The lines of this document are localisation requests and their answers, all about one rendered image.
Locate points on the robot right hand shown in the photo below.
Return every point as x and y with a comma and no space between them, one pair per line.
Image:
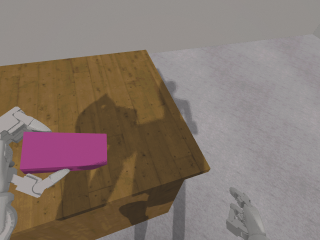
248,222

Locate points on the robot left forearm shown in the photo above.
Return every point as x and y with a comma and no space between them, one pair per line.
8,215

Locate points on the sponge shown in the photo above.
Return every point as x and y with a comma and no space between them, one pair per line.
48,152

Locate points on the table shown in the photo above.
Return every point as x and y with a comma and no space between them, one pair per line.
150,149

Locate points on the robot left hand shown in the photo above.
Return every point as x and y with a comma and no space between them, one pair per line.
13,124

